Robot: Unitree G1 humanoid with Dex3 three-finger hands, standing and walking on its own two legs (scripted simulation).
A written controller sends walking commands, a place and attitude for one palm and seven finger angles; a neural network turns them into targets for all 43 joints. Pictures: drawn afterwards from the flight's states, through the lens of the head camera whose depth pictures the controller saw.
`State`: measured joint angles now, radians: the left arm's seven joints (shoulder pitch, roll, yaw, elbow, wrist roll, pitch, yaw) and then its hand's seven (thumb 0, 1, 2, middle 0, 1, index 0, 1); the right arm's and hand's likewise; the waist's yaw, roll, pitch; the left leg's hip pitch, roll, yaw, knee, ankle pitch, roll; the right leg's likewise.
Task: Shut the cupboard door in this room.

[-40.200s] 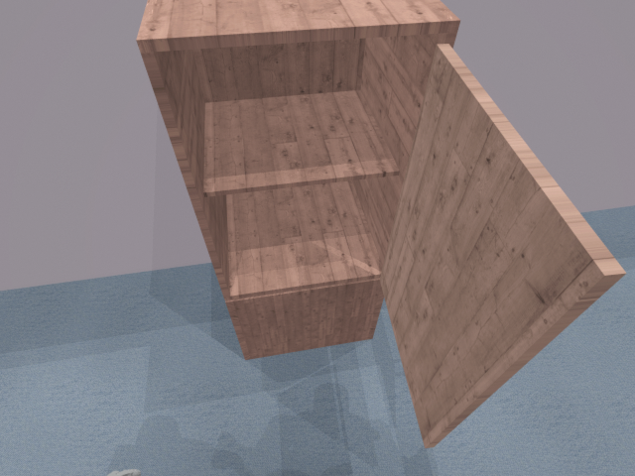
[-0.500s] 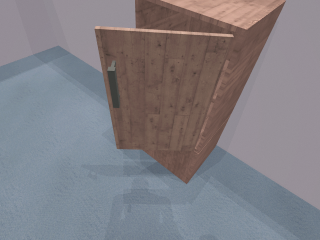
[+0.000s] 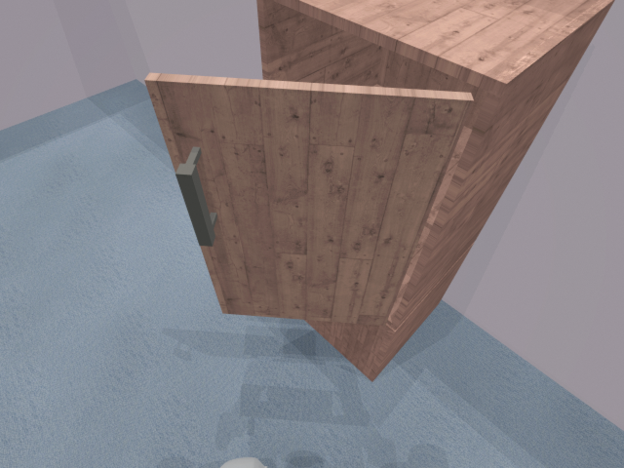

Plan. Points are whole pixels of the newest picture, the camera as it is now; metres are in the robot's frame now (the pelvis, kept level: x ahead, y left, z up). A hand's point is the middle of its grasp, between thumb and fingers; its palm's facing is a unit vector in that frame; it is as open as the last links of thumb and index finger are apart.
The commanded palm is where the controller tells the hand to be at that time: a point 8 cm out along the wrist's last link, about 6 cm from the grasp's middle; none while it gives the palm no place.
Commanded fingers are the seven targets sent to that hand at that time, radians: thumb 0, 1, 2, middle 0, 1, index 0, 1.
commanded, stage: come to a stop and stand still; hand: left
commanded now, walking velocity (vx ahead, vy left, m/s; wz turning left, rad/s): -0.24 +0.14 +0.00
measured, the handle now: (201, 198) +0.46 +0.19 +0.07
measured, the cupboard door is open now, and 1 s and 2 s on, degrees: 40 40 40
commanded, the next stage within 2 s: look again from close up in 0.86 s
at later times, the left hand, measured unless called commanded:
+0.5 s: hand out of the picture +0.02 +0.17 -0.17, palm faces +0.04 -0.95 -0.30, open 7.4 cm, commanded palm none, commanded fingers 0.00 0.90 0.90 -0.20 -0.30 -0.20 -0.30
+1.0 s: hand out of the picture +0.04 +0.14 -0.16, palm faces +0.01 -0.97 -0.23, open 7.4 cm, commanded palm none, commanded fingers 0.00 0.90 0.90 -0.20 -0.30 -0.20 -0.30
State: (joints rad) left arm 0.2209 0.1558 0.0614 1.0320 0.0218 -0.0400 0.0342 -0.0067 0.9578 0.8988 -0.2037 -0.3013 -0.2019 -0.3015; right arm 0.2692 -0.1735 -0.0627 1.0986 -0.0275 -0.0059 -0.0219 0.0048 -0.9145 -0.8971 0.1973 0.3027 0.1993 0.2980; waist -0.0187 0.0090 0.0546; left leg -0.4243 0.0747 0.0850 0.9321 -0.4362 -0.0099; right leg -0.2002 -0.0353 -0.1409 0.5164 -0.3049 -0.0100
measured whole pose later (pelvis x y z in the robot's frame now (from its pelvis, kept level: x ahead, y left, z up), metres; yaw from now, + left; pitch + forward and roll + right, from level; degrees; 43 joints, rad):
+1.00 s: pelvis +0.00 -0.04 +0.00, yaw +0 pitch +0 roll +1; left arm 0.28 0.16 0.00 1.00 0.01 0.00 0.03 0.01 0.91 0.90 -0.20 -0.30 -0.20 -0.30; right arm 0.36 -0.15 0.00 1.04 -0.03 0.03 -0.01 0.01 -0.91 -0.90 0.20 0.30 0.20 0.30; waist -0.02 0.02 0.02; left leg -0.25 -0.02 0.11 0.53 -0.27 0.04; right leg -0.24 -0.01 -0.05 0.57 -0.33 -0.03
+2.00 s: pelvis -0.01 -0.07 -0.07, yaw +2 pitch +11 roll +1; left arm 0.51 0.22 0.20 0.16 -0.28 -0.49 -0.37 0.01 0.90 0.90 -0.46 -0.57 -0.45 -0.57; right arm 0.15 -0.29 -0.08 0.51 0.01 -0.27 -0.01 0.01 -0.91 -0.90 0.20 0.30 0.20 0.30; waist 0.02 -0.04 -0.11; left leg -0.75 -0.03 -0.03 1.05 -0.48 -0.01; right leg -0.76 0.04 -0.06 1.06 -0.49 -0.08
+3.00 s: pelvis +0.00 -0.01 -0.03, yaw +3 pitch +5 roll -3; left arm 0.35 0.29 0.15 -0.18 -0.28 -0.11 -0.28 0.02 0.90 0.90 -1.28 -1.48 -1.28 -1.48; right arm 0.26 -0.23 0.07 0.48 0.03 -0.24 -0.06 0.01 -0.90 -0.90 0.20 0.30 0.21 0.30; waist 0.03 0.03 -0.08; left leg -0.54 -0.05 -0.03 0.88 -0.43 0.06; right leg -0.50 0.02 -0.05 0.81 -0.40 0.00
